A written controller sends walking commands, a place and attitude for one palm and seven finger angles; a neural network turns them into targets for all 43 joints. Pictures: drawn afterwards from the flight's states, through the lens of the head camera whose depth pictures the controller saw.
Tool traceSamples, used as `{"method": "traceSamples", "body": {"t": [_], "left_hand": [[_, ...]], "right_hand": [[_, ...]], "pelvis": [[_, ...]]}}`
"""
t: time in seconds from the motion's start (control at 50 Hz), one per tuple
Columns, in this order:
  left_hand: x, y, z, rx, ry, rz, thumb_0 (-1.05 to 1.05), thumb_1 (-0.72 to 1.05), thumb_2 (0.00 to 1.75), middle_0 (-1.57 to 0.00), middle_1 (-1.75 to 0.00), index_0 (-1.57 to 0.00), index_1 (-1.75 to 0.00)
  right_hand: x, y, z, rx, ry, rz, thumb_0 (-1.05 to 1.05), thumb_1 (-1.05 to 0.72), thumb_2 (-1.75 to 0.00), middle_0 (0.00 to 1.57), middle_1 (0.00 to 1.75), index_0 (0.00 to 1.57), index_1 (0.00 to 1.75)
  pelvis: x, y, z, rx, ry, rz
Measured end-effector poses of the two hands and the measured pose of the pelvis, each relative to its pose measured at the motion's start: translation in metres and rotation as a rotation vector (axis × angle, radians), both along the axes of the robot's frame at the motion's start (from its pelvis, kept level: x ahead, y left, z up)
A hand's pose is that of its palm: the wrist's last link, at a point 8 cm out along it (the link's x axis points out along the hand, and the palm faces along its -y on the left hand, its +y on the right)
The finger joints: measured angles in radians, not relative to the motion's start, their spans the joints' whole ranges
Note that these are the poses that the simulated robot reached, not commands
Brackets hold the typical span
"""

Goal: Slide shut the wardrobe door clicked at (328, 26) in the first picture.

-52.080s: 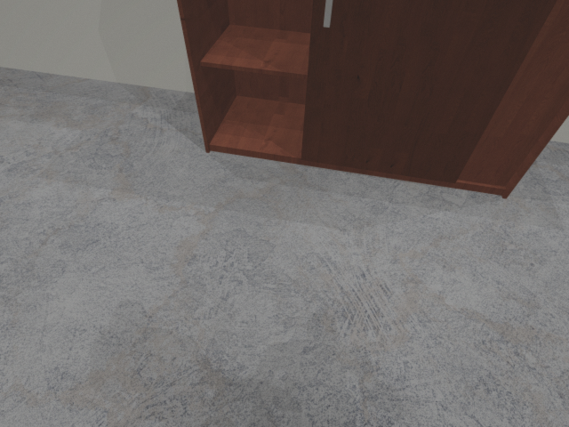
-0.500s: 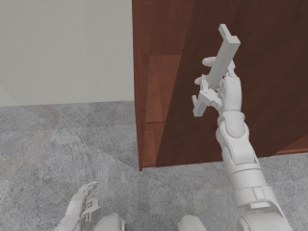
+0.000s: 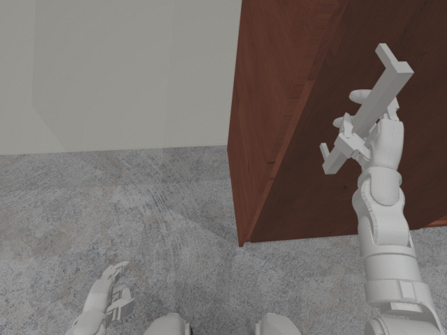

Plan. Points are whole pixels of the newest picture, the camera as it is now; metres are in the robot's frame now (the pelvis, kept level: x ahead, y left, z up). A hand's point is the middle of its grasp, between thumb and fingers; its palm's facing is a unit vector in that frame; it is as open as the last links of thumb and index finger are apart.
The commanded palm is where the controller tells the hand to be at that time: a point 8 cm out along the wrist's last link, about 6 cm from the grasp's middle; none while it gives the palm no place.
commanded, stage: step sideways, sliding the door along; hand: right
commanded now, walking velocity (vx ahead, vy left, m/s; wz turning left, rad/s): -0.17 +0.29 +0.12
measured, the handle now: (352, 120) +0.44 -0.23 +0.12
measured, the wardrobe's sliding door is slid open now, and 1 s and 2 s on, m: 0.03 0.00 0.00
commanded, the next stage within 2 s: none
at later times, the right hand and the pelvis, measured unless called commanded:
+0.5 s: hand (325, 134) +0.40 -0.17 +0.13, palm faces +0.41 +0.91 -0.06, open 6.6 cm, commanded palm +0.35 -0.11 +0.13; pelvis +0.03 +0.05 +0.01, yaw +1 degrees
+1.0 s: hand (326, 134) +0.40 -0.17 +0.13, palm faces +0.40 +0.92 -0.04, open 6.5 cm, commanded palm +0.35 -0.08 +0.13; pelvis +0.07 +0.02 +0.01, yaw +0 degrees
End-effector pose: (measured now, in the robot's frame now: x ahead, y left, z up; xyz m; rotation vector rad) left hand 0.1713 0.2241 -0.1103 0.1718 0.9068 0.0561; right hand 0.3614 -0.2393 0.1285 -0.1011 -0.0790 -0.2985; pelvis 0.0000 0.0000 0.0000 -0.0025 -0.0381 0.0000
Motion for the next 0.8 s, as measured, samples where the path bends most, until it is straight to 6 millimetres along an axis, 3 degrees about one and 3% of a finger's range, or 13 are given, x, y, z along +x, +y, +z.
{"method": "traceSamples", "body": {"t": [0.14,0.28,0.4,0.52,0.8], "left_hand": [[-0.004,0.032,0.019,0.028,-0.004,0.004,0.01,0.91,0.90,-0.20,-0.30,-0.19,-0.30],[0.011,0.053,0.004,-0.017,-0.042,-0.036,0.01,0.91,0.90,-0.20,-0.30,-0.19,-0.30],[0.023,0.062,0.010,0.033,-0.053,-0.009,0.01,0.91,0.90,-0.20,-0.30,-0.19,-0.30],[0.038,0.048,0.023,0.023,-0.097,-0.040,0.01,0.91,0.90,-0.20,-0.30,-0.19,-0.30],[0.077,-0.013,0.026,-0.051,-0.126,-0.135,0.01,0.91,0.90,-0.20,-0.30,-0.19,-0.30]], "right_hand": [[-0.001,0.023,0.000,0.034,-0.009,0.010,0.01,-0.74,-0.84,0.41,1.40,0.22,1.40],[-0.002,0.032,-0.001,0.009,-0.009,-0.113,-0.01,-0.71,-0.84,0.42,1.40,0.16,1.40],[-0.003,0.033,0.000,0.020,0.004,-0.138,-0.01,-0.72,-0.83,0.44,1.40,0.13,1.40],[-0.003,0.034,0.000,0.031,0.001,-0.124,0.00,-0.74,-0.81,0.43,1.40,0.11,1.40],[-0.003,0.032,0.000,0.040,-0.007,-0.094,0.01,-0.75,-0.80,0.43,1.40,0.14,1.40]], "pelvis": [[0.002,0.025,0.008,0.018,-0.014,0.033],[0.013,0.060,-0.002,0.035,-0.028,0.018],[0.021,0.057,0.003,0.008,0.015,0.002],[0.031,0.050,0.008,0.009,0.014,0.023],[0.050,0.026,0.013,0.018,0.027,0.019]]}}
